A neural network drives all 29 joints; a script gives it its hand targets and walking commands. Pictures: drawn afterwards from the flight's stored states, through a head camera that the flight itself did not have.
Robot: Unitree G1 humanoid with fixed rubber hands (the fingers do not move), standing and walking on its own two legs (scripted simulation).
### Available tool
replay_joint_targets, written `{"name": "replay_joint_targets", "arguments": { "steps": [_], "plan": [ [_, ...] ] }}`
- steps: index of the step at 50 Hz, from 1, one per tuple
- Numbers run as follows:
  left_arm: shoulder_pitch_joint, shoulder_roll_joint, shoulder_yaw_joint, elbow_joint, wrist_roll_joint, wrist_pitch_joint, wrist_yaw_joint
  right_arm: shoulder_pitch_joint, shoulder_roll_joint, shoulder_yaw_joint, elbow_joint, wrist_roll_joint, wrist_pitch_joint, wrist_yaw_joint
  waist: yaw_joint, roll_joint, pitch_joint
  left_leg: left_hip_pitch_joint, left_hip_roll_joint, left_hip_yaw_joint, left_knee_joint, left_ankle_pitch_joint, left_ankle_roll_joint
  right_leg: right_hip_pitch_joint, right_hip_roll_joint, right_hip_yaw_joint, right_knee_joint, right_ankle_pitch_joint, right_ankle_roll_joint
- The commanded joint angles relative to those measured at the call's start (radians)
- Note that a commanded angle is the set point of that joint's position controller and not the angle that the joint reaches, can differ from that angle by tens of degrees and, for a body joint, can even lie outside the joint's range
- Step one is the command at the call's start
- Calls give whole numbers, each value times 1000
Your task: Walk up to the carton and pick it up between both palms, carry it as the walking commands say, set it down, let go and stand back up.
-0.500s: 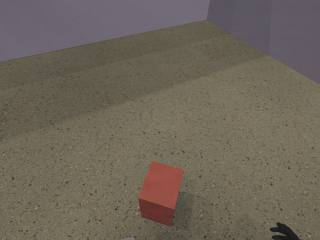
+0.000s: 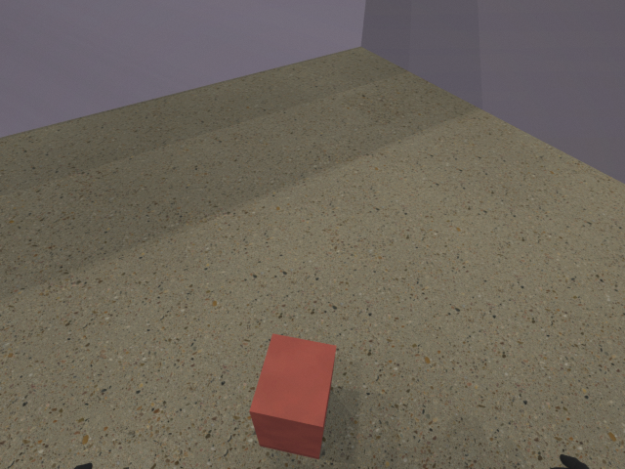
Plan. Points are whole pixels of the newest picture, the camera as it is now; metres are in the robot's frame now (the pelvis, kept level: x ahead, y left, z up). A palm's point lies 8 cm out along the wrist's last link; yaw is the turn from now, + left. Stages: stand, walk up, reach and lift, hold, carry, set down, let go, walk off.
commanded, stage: walk up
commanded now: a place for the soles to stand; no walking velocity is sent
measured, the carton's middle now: (296, 398) +0.45 +0.04 -0.61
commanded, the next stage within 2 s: none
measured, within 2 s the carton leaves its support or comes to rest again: neither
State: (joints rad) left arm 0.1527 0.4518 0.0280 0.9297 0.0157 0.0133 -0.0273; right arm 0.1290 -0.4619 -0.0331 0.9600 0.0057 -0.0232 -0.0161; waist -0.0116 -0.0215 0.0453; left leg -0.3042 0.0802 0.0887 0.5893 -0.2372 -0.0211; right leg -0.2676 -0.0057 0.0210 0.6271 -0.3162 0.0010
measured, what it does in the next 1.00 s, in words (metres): steps to the left: left foot, then right foot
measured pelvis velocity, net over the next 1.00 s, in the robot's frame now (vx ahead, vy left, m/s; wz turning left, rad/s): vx -0.01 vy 0.15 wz -0.18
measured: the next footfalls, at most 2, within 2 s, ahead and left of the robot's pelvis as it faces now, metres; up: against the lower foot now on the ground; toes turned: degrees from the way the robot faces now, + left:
left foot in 0.66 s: +0.06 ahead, +0.26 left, +0.00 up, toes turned -15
right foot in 0.92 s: +0.03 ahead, +0.04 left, +0.00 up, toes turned -8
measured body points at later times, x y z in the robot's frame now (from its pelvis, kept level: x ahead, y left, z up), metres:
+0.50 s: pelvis +0.00 +0.03 +0.00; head +0.03 +0.01 +0.45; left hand +0.08 +0.40 -0.08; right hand +0.11 -0.33 -0.09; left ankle +0.02 +0.19 -0.67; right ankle +0.02 -0.12 -0.73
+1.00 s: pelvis -0.01 +0.15 -0.01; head +0.00 +0.16 +0.44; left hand +0.12 +0.47 -0.12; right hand +0.03 -0.20 -0.10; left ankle +0.02 +0.26 -0.72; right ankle -0.01 +0.05 -0.73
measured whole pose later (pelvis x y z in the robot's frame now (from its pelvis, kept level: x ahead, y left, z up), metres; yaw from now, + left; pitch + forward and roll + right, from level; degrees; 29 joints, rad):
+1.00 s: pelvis -0.01 +0.15 -0.01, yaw -10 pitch -3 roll -1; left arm 0.25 0.44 0.05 0.87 0.03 -0.03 0.01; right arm 0.18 -0.44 -0.06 0.85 0.00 0.01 0.01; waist -0.01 0.00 0.08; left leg -0.32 0.05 0.06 0.74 -0.41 0.01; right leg -0.31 0.06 0.00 0.68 -0.32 -0.04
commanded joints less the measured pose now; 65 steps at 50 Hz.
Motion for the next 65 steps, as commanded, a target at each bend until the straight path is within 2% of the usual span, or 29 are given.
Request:
{"name": "replay_joint_targets", "arguments": {
  "steps": [1,7,12,17,18,19,20,22,24,30,32,33,34,35,36,37,39,43,45,46,47,48,49,51,53,54,56,60,65],
  "plan": [
    [-33,193,44,-39,0,-8,4,-31,-204,-46,-29,-2,-14,-6,2,-32,-43,69,63,-124,-124,-45,78,-49,-98,141,-161,141,-76],
    [-68,188,44,-38,1,-2,-2,-33,-199,-44,-9,-8,-17,-4,-2,-39,-38,82,50,-111,-166,-96,71,-52,-99,152,-205,65,-75],
    [-66,179,42,-32,-2,2,-6,-35,-212,-48,0,-12,-21,-4,5,16,-56,111,87,-141,-196,-29,84,-36,-75,116,-171,135,-63],
    [-78,181,42,-37,3,2,-7,-32,-199,-45,-2,-7,-17,-4,0,-13,-76,117,60,-95,-163,-10,73,-18,-92,143,-201,168,-75],
    [177,314,88,54,-21,-38,53,-166,-225,-77,-116,-89,56,39,90,119,-1,-73,-10,-23,92,21,62,45,-227,296,-267,288,-111],
    [247,373,105,51,-9,-53,105,-164,-157,-71,-145,-89,90,60,94,-12,2,-280,-57,-101,273,-202,37,178,-330,505,-272,401,-174],
    [230,393,118,26,-1,-60,130,-128,-137,-77,-176,-97,112,69,69,-18,-9,-355,-6,-217,406,-258,39,189,-411,554,-232,484,-239],
    [144,338,106,-36,-18,-71,147,-39,-160,-94,-183,-71,124,81,3,14,-49,-344,5,-255,523,-235,36,200,-355,392,-146,598,-246],
    [163,314,105,-51,-6,-83,153,-54,-155,-102,-220,-73,121,85,15,-9,-58,-284,10,-230,525,-199,23,133,-291,315,-128,598,-218],
    [172,338,107,-112,18,-84,132,-70,-163,-131,-268,-52,115,88,23,-202,-59,-114,-36,-121,305,-265,31,-89,-240,291,-59,436,-224],
    [116,322,91,-136,7,-74,120,38,-160,-141,-231,-45,102,84,-48,-202,-105,111,-88,-55,76,-134,54,-197,-178,212,29,380,-168],
    [125,261,69,-143,2,-71,119,121,-197,-153,-209,-58,91,75,-99,-107,-150,208,-77,-98,-59,-140,93,-241,-102,135,180,279,-113],
    [136,180,44,-162,-10,-70,125,146,-296,-167,-218,-80,80,65,-120,196,-138,248,172,-462,-211,-182,166,-430,38,62,409,-46,-49],
    [127,219,41,-163,-19,-65,146,50,-343,-165,-254,-53,76,66,-82,198,-94,127,278,-557,-228,-151,280,-438,32,78,476,-309,-18],
    [125,259,51,-144,-17,-65,149,15,-322,-166,-254,-43,78,67,-78,144,-59,12,303,-581,-225,-198,329,-396,10,90,563,-307,-19],
    [150,279,60,-117,-20,-65,135,-22,-279,-150,-256,-29,73,62,-47,71,-13,-23,259,-503,-194,-210,305,-351,-3,85,556,-261,-21],
    [212,248,63,-83,-19,-65,105,-50,-230,-124,-244,-18,54,43,3,107,-13,20,178,-372,-135,-71,240,-299,-11,61,451,-162,-15],
    [199,189,66,-105,0,-56,60,-28,-203,-104,-226,-19,28,31,9,144,-22,-23,215,-331,-124,-21,225,-104,5,23,193,-178,-19],
    [203,180,75,-103,8,-52,50,-50,-195,-92,-229,-14,25,29,37,156,-14,-105,199,-288,-83,-53,190,59,25,-6,-5,-58,-42],
    [189,184,80,-100,17,-54,51,-20,-163,-77,-211,-11,25,28,39,124,-19,-130,170,-262,-40,-87,156,119,29,38,-100,-46,-58],
    [168,217,90,-110,26,-55,49,19,-136,-62,-202,-9,21,24,34,37,-33,-166,126,-223,27,-116,115,155,-44,190,-187,-68,-86],
    [107,267,99,-123,29,-62,47,7,-111,-58,-197,3,16,22,15,-95,-8,-208,9,-135,107,-203,56,113,-166,419,-251,-82,-153],
    [71,244,83,-122,16,-59,39,-5,-128,-61,-173,4,14,12,6,-46,-1,-50,-21,-82,128,-276,53,-59,-242,430,-232,-76,-224],
    [8,184,53,-127,5,-52,31,60,-138,-65,-127,0,-7,8,-43,32,0,123,-1,-134,-65,-204,71,-162,-136,249,-146,42,-154],
    [33,147,46,-109,-4,-38,24,52,-205,-67,-120,-13,-27,2,-10,134,2,127,197,-411,-266,-246,160,-187,25,108,44,44,-43],
    [55,178,57,-89,-2,-31,22,27,-225,-71,-128,-16,-29,2,7,110,22,83,250,-420,-260,-207,203,-144,5,84,44,-91,-32],
    [61,164,55,-74,0,-35,16,-11,-215,-65,-133,-14,-30,3,29,87,20,37,221,-316,-212,-40,185,-42,-7,68,-42,-23,-41],
    [1,168,47,-61,-2,-37,6,-12,-178,-47,-107,-8,-25,3,12,105,-35,19,83,-138,-194,-61,74,85,-36,134,-118,267,-73],
    [-35,167,33,-38,-4,-26,7,-29,-165,-42,-82,-3,-20,-1,1,30,-56,141,80,-103,-186,-7,77,46,-58,144,-159,323,-70]
  ]
}}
